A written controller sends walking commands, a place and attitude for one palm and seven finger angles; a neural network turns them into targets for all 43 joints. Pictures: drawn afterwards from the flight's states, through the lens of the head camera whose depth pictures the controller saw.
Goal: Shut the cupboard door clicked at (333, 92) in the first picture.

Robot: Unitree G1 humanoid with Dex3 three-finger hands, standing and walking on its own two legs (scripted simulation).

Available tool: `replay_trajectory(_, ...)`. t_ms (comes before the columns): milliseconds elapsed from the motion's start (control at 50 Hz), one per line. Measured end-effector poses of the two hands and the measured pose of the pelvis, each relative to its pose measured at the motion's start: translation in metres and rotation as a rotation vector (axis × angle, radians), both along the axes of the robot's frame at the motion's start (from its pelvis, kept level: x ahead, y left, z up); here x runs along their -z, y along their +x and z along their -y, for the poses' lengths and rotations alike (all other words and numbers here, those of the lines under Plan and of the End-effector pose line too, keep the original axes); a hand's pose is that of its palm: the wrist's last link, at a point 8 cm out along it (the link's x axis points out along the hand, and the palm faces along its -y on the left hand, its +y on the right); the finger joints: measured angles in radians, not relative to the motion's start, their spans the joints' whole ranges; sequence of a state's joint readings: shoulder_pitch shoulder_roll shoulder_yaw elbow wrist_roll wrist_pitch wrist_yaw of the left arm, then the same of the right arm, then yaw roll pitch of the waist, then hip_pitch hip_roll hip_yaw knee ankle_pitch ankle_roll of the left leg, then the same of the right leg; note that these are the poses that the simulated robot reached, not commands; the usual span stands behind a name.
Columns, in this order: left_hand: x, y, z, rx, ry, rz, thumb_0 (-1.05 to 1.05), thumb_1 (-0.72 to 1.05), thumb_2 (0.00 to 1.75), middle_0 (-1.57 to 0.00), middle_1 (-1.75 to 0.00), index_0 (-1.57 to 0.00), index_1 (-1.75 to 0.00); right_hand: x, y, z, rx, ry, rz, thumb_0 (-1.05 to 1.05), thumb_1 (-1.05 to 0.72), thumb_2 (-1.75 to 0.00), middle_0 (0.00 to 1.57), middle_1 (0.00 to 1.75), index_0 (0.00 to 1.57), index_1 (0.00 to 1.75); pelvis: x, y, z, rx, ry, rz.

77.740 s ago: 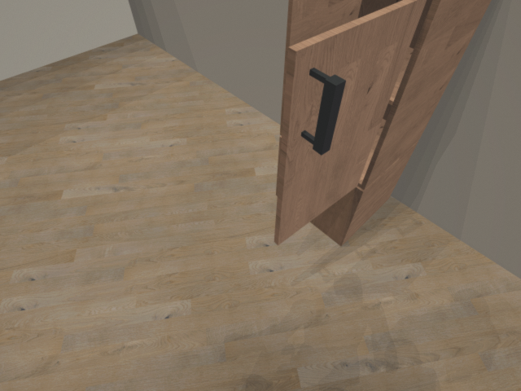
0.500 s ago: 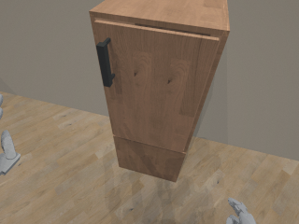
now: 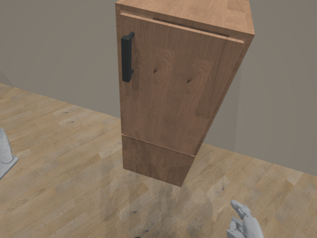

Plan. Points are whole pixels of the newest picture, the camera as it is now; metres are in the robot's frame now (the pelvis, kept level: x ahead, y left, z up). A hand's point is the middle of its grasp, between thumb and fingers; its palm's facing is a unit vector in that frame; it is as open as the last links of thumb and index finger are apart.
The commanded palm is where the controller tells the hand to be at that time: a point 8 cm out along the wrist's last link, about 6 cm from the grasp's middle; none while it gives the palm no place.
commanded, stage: step back with the hand held close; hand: left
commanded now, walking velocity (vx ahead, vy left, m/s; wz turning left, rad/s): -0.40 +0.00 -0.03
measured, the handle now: (129, 57) +0.62 +0.17 +0.13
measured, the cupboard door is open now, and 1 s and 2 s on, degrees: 0 0 0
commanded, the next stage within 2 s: stop stepping back and stand still in 0.06 s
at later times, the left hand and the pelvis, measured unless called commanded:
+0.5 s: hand out of the picture +0.15 +0.31 +0.18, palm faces +0.44 -0.87 -0.25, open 7.4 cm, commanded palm +0.05 +0.34 +0.18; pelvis -0.09 +0.05 -0.02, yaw -1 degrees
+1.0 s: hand out of the picture +0.08 +0.37 +0.18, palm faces +0.26 -0.86 -0.44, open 7.4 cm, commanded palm +0.04 +0.42 +0.18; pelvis -0.13 +0.14 +0.02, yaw -5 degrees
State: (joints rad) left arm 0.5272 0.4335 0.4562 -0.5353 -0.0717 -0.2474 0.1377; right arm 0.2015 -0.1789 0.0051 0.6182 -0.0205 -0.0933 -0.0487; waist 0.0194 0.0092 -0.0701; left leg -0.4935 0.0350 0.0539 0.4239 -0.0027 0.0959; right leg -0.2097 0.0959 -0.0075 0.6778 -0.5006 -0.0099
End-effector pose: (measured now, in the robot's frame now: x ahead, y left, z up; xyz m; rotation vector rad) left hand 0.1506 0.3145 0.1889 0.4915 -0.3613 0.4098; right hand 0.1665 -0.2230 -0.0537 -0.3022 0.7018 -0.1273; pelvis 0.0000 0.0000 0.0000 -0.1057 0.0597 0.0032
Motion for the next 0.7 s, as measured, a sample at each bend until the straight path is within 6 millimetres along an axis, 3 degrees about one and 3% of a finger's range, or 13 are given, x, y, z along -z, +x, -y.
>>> replay_trajectory(120, 0.002, -0.010, 0.020, 0.100, 0.016, 0.025, 0.01, 0.89, 0.90, -0.21, -0.30, -0.21, -0.30, 0.009, -0.019, -0.004, -0.021, 0.022, 0.018, 0.01, -0.90, -0.90, 0.21, 0.30, 0.20, 0.30, 0.010, -0.038, 0.002, 0.066, 0.036, -0.020)
replay_trajectory(220, -0.001, -0.023, 0.030, 0.190, 0.028, 0.034, 0.01, 0.89, 0.90, -0.21, -0.31, -0.21, -0.30, 0.014, -0.065, 0.004, 0.073, 0.030, -0.003, 0.01, -0.90, -0.90, 0.21, 0.30, 0.20, 0.30, 0.012, -0.058, -0.001, 0.045, 0.015, 0.037)
replay_trajectory(340, 0.005, -0.048, 0.003, 0.141, 0.050, 0.026, 0.01, 0.88, 0.90, -0.21, -0.31, -0.21, -0.30, 0.025, -0.124, 0.020, 0.187, -0.048, -0.058, 0.01, -0.90, -0.90, 0.21, 0.30, 0.20, 0.30, 0.021, -0.056, -0.017, 0.049, 0.006, 0.096)
replay_trajectory(420, 0.014, -0.044, -0.026, 0.077, -0.024, 0.108, 0.01, 0.88, 0.90, -0.21, -0.31, -0.21, -0.30, 0.038, -0.153, 0.019, 0.238, -0.102, -0.111, 0.01, -0.90, -0.90, 0.21, 0.30, 0.20, 0.30, 0.032, -0.061, -0.033, 0.051, -0.009, 0.130)
replay_trajectory(500, 0.008, -0.045, -0.039, 0.073, -0.094, 0.120, 0.01, 0.88, 0.90, -0.21, -0.31, -0.21, -0.30, 0.033, -0.169, -0.006, 0.213, -0.052, -0.096, 0.01, -0.91, -0.90, 0.20, 0.30, 0.20, 0.30, 0.024, -0.090, -0.045, 0.012, -0.005, 0.138)
replay_trajectory(600, -0.006, -0.097, -0.041, 0.162, 0.063, 0.073, 0.01, 0.89, 0.90, -0.21, -0.30, -0.21, -0.30, 0.029, -0.176, -0.043, 0.163, 0.023, -0.073, 0.01, -0.91, -0.90, 0.21, 0.30, 0.20, 0.30, 0.021, -0.111, -0.066, 0.045, 0.047, 0.110)
replay_trajectory(640, -0.011, -0.110, -0.056, 0.143, 0.080, 0.087, 0.01, 0.88, 0.90, -0.21, -0.31, -0.21, -0.30, 0.024, -0.178, -0.060, 0.148, 0.012, -0.100, 0.01, -0.91, -0.90, 0.21, 0.30, 0.20, 0.30, 0.015, -0.110, -0.077, 0.065, 0.051, 0.091)
replay_trajectory(700, -0.009, -0.112, -0.090, 0.055, 0.043, 0.138, 0.01, 0.88, 0.90, -0.21, -0.31, -0.21, -0.30, 0.024, -0.173, -0.081, 0.112, -0.021, -0.084, 0.01, -0.90, -0.90, 0.21, 0.30, 0.20, 0.30, 0.016, -0.112, -0.099, 0.070, 0.039, 0.071)
